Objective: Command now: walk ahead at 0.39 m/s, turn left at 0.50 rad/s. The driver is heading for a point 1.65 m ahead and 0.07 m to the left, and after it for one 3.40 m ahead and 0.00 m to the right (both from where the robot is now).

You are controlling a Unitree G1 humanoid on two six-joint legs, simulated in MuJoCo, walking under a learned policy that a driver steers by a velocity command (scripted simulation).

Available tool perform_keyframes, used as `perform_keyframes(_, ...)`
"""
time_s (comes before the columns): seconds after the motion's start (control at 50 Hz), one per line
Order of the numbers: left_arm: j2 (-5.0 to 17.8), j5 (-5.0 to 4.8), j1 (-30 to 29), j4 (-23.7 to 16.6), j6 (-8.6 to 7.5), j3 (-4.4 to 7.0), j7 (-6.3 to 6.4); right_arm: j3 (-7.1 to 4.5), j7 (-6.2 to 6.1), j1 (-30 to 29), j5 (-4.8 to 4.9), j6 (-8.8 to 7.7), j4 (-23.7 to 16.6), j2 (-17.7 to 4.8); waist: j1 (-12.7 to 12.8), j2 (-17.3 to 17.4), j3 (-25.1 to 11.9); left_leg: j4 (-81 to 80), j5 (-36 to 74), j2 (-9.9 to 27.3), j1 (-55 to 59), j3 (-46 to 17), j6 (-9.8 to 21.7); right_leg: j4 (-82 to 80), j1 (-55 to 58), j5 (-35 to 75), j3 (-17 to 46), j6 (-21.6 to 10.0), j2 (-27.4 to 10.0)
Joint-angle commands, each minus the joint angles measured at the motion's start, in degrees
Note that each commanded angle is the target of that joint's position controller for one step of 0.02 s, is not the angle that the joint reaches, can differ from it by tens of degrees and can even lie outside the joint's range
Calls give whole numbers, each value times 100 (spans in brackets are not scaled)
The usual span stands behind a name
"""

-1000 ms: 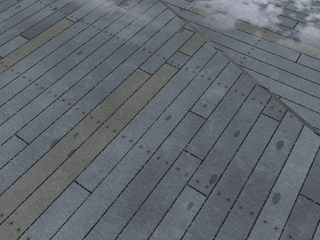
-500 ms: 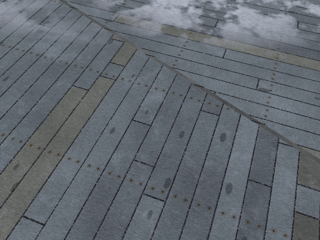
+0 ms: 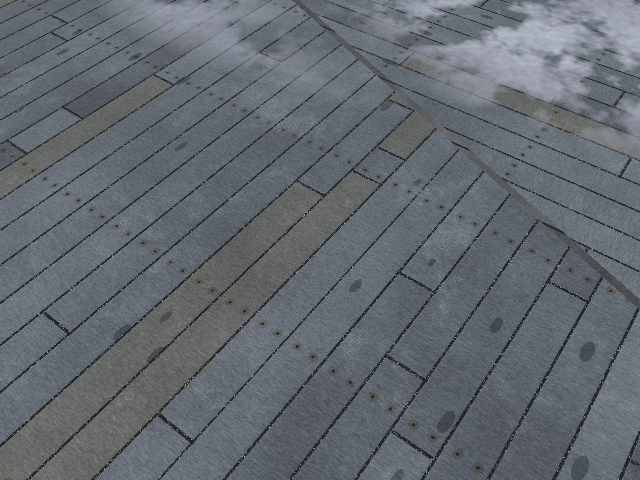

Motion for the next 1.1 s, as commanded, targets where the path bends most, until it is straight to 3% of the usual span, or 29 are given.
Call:
perform_keyframes(0.02,1029,-55,-491,-421,-95,233,-9,73,144,-850,-5,-101,-714,-47,26,-818,400,-867,557,212,-203,184,-81,-1014,-222,894,503,-943,-1186)
perform_keyframes(0.08,1263,-143,-323,-305,-68,305,-74,17,169,-853,10,-55,-801,-251,-23,-839,398,-1449,541,32,497,494,124,-872,-311,1022,235,-875,-1391)
perform_keyframes(0.12,1343,-174,-421,-284,-35,318,-87,-132,147,-312,-10,-22,-714,-491,-466,-794,132,-1903,564,-322,1459,771,416,42,-375,2721,-169,-693,-1370)
perform_keyframes(0.14,1200,-145,-321,-279,-35,265,-80,-312,102,477,-7,15,-478,-778,-835,-558,-363,-2042,599,-599,2589,857,601,1218,-612,3648,-552,-516,-1141)
perform_keyframes(0.16,1003,-8,-271,-382,-66,174,-55,-490,14,1512,44,69,-267,-1114,-1332,-148,-879,-2052,526,-373,4123,183,850,2894,-1703,2971,-702,-244,-910)
perform_keyframes(0.18,227,171,6,-844,-172,-75,-82,-577,-48,1577,29,37,-327,-1916,-830,1798,-1440,-3227,-1192,1330,5352,-3567,1926,5176,-3842,-1412,-318,166,145)
perform_keyframes(0.2,729,-60,-455,-849,-324,-7,-105,-426,-9,1601,20,-86,-478,-1446,-1164,1000,-1817,-4244,-2259,1690,5333,-4961,2099,5903,-4370,-1441,893,80,174)
perform_keyframes(0.22,1047,-257,-863,-962,-395,81,-134,-319,5,1368,-50,-180,-397,-1108,-1097,658,-971,-4265,-2018,1639,4808,-4253,1880,5940,-4841,-864,847,-71,-84)
perform_keyframes(0.24,985,-191,-942,-955,-442,39,-108,-278,11,1102,-78,-228,-402,-984,-897,276,-574,-4169,-1280,1418,4092,-3583,1751,5538,-4615,-374,793,-173,-321)
perform_keyframes(0.26,940,-26,-933,-887,-451,43,-74,-239,9,741,-112,-232,-437,-849,-662,58,-340,-4085,-452,1164,3408,-2981,1617,5057,-4216,-30,809,-168,-495)
perform_keyframes(0.3,909,58,-790,-795,-354,66,-100,-187,-23,357,-217,-237,-524,-707,-340,303,-202,-4291,322,805,2611,-2362,1558,4592,-3582,357,826,-133,-585)
perform_keyframes(0.34,796,131,-813,-736,-260,39,-111,-182,-78,386,-147,-277,-436,-681,-292,205,-116,-4390,1016,685,2280,-1972,1636,4218,-3463,592,693,25,-494)
perform_keyframes(0.4,594,161,-1526,-913,-229,-42,-105,-214,-182,705,-90,-270,-214,-771,-488,78,137,-4394,1451,497,2149,-1602,1532,3060,-3626,1504,651,224,-332)
perform_keyframes(0.48,321,47,-2262,-953,-316,-182,-255,-182,-229,1074,-48,-285,111,-754,-866,220,197,-4462,1314,394,2123,-1063,1222,1599,-2941,2928,405,181,-153)
perform_keyframes(0.6,453,-66,-2864,-1200,-357,-170,-447,-183,-216,1566,-84,-183,567,-808,-1064,208,421,-4029,2351,1002,3788,-1092,1134,963,-3671,2018,325,-358,-81)
perform_keyframes(0.64,554,-64,-2535,-1153,-342,-115,-475,-193,-243,1464,-92,-130,602,-880,-838,320,152,-3534,4070,973,4062,-854,995,912,-3123,1423,119,-583,171)
perform_keyframes(0.68,903,-53,-1253,-851,-313,82,-426,-167,-287,1224,-149,-59,537,-925,-109,341,-798,-1955,5966,676,3816,-394,764,816,-1238,1577,-58,-947,442)
perform_keyframes(0.7,1226,-16,-249,-715,-277,164,-379,-82,-326,1189,-273,-77,364,-774,261,-107,-1585,-379,4588,475,2603,-252,576,1028,609,1948,1170,-1361,-451)
perform_keyframes(0.72,1569,-72,96,-608,-251,277,-398,77,-244,1900,-291,-184,316,-215,-111,-1617,-2178,1772,-148,-665,146,-48,25,672,2654,834,4061,-2380,-1747)
perform_keyframes(0.74,996,-197,154,-583,-218,151,-381,42,-195,1501,-215,-325,270,-604,144,-1192,-2076,2258,-1223,-597,-624,-653,36,40,2803,82,4729,-2229,-1741)
perform_keyframes(0.76,876,-145,-216,-664,-169,108,-322,-21,-127,836,-18,-450,60,-818,179,-870,-1171,2223,-795,-286,-1023,-675,69,-129,2110,175,3936,-1991,-1592)
perform_keyframes(0.78,872,-61,-478,-749,-134,106,-291,21,-117,451,-39,-546,-43,-739,77,-284,-691,1900,-475,-95,-932,-566,100,-239,1321,722,3402,-1867,-1359)
perform_keyframes(0.8,821,-29,-659,-783,-118,88,-280,4,-120,281,-152,-591,-95,-690,-109,20,-265,1446,-292,29,-825,-478,52,-369,651,1358,3037,-1831,-1148)
perform_keyframes(0.82,761,27,-750,-825,-125,59,-257,-11,-124,357,-224,-581,-114,-655,-306,-113,-228,1147,-144,147,-491,-478,3,-490,237,1802,2778,-1812,-979)
perform_keyframes(0.86,771,8,-959,-865,-109,65,-218,5,-153,501,-271,-493,-100,-540,-529,-374,-91,678,-217,150,-206,-354,-231,-537,-320,3337,2378,-1867,-828)
perform_keyframes(0.92,1041,-36,-955,-756,-43,153,-112,93,-220,280,-304,-396,-157,-290,-544,-465,-99,-505,249,-110,329,-44,-510,-351,-1138,4690,1629,-1680,-483)
perform_keyframes(0.96,1107,-112,-792,-654,84,197,-32,117,-214,-91,-285,-374,-195,-210,-382,-587,-316,-1356,1292,-388,893,29,-526,-155,-1408,4397,1407,-1333,-172)
perform_keyframes(1.02,1081,-161,-517,-531,255,208,55,80,-164,-562,-196,-356,-311,-266,-215,-718,-446,-2208,1947,-615,1215,-163,-460,130,-1245,3360,1787,-1059,-174)
perform_keyframes(1.1,903,-124,-895,-688,343,192,129,-102,-167,-155,-226,-421,-212,-575,-610,-867,-512,-3054,2068,-384,1766,-475,-135,1057,-825,2524,2474,-736,-208)
Keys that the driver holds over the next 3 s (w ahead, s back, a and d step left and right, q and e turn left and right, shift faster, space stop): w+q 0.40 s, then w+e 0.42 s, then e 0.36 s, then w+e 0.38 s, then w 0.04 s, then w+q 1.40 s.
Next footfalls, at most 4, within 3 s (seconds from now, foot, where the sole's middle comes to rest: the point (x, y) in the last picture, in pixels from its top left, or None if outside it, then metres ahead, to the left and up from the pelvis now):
0.16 left None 0.21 0.16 -0.78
0.68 right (337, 447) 0.56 0.05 -0.78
1.12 left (251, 351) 0.78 0.26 -0.78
1.62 right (360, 380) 0.72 0.00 -0.78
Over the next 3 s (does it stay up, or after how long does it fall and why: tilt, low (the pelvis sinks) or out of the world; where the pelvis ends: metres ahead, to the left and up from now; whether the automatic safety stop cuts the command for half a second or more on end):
stays up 1.40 0.01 0.00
